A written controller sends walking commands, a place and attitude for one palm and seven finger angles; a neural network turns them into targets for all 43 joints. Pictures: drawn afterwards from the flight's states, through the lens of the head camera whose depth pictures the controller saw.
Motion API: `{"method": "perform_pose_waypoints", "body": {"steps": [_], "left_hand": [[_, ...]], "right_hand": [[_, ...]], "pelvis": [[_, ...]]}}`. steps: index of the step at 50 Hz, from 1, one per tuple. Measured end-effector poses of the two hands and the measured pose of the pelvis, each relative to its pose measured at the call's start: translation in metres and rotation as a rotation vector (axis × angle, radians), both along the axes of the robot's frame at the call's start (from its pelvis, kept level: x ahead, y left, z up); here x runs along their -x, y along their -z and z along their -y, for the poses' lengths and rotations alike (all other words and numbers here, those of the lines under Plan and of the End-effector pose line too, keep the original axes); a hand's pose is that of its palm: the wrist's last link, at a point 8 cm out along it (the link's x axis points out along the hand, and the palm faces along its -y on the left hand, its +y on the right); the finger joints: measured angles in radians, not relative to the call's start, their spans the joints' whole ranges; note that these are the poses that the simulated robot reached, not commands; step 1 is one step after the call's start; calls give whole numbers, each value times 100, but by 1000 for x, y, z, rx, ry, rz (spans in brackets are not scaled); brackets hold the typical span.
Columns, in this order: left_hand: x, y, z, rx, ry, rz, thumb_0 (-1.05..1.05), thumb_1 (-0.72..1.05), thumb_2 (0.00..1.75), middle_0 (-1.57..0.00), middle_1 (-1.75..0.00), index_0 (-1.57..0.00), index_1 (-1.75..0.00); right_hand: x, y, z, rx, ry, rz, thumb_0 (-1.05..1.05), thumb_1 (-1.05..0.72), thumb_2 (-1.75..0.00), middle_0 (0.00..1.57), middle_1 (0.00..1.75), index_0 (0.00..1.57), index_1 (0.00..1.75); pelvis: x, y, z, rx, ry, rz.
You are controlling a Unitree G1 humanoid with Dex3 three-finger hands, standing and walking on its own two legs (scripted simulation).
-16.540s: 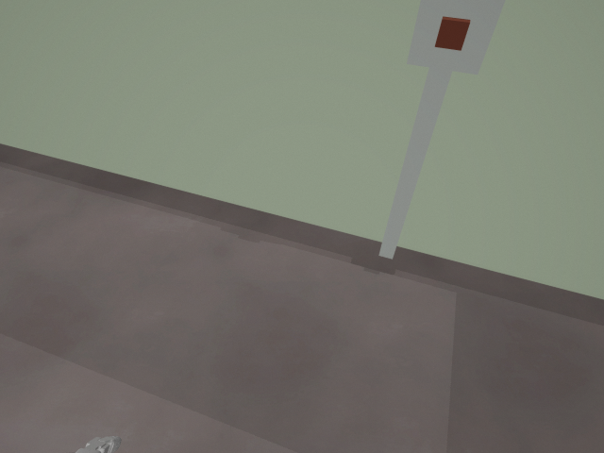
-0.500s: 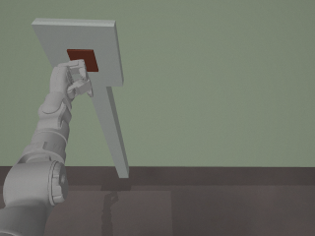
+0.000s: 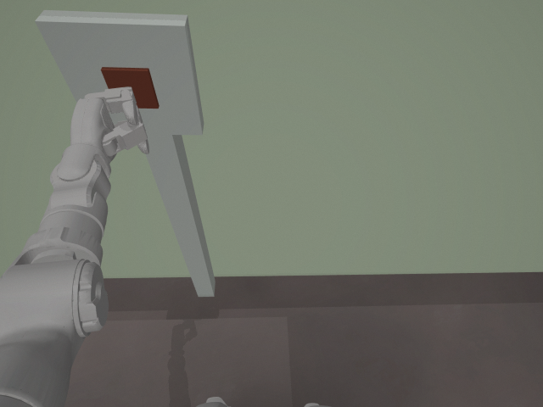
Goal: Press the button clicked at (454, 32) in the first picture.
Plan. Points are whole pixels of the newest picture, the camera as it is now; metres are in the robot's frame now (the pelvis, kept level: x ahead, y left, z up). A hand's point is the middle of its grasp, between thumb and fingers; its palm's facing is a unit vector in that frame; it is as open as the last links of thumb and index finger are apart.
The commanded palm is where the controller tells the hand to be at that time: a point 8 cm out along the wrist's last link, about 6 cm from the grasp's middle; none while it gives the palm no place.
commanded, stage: pull the fist back off the button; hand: left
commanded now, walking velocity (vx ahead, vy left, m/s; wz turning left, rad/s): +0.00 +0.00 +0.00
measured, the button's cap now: (133, 84) +0.54 +0.19 +0.17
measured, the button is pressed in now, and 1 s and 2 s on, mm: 12 0 0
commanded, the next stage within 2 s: draw the hand back to the body in 0.88 s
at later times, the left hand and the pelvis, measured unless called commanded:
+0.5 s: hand (141, 142) +0.46 +0.17 +0.14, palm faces +0.00 -1.00 +0.01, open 3.1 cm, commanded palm +0.41 +0.22 +0.15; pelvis +0.03 +0.00 +0.01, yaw -2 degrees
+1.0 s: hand (128, 173) +0.40 +0.17 +0.14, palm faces +0.02 -1.00 +0.00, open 3.1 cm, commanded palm +0.37 +0.22 +0.15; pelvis +0.04 -0.01 +0.01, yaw +1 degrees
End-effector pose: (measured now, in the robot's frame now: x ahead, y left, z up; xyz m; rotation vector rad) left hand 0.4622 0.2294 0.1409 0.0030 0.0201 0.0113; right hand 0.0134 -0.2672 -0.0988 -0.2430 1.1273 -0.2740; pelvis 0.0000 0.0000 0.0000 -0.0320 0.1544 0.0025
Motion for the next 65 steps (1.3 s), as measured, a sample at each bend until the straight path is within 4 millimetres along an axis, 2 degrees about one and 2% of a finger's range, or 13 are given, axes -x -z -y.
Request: {"method": "perform_pose_waypoints", "body": {"steps": [10,24,33,39,43,48,54,60,65], "left_hand": [[12,2,1,9,-1,30,-1,81,97,-130,-150,-133,-150],[23,6,5,18,11,40,1,88,91,-130,-150,-130,-150],[57,7,6,10,16,47,1,90,90,-130,-150,-130,-150],[81,6,3,4,-1,37,1,90,90,-130,-150,-130,-150],[91,5,1,2,-7,28,1,90,90,-130,-150,-130,-150],[91,1,1,4,-9,19,1,90,90,-131,-150,-130,-150],[90,-6,7,0,12,37,1,90,90,-130,-150,-130,-150],[110,-9,6,-7,15,44,1,90,90,-130,-150,-130,-150],[133,-11,-1,-23,-11,39,1,90,90,-130,-150,-130,-150]], "right_hand": [[-22,-1,-8,-31,-5,61,0,-90,-90,20,30,21,30],[-87,-11,-15,-58,-31,190,1,-90,-90,20,30,21,30],[-139,-23,-19,-75,-84,282,1,-90,-90,20,30,21,30],[-172,-33,-23,-81,-130,352,1,-90,-90,20,30,21,30],[-187,-38,-27,-82,-157,389,1,-90,-90,20,30,21,30],[-192,-40,-29,-80,-176,400,1,-90,-90,20,30,21,30],[-180,-37,-26,-89,-160,388,1,-90,-90,20,30,21,30],[-163,-34,-21,-101,-127,378,1,-90,-90,20,30,21,30],[-159,-35,-18,-94,-126,383,1,-90,-90,20,30,21,30]], "pelvis": [[-7,-2,-3,-3,16,22],[-29,-8,-4,-14,36,49],[-44,-12,-2,-19,31,82],[-46,-14,1,-22,18,103],[-44,-15,4,-23,6,115],[-39,-15,7,-23,-6,123],[-36,-15,8,-25,2,127],[-37,-17,9,-30,21,143],[-34,-18,11,-29,19,162]]}}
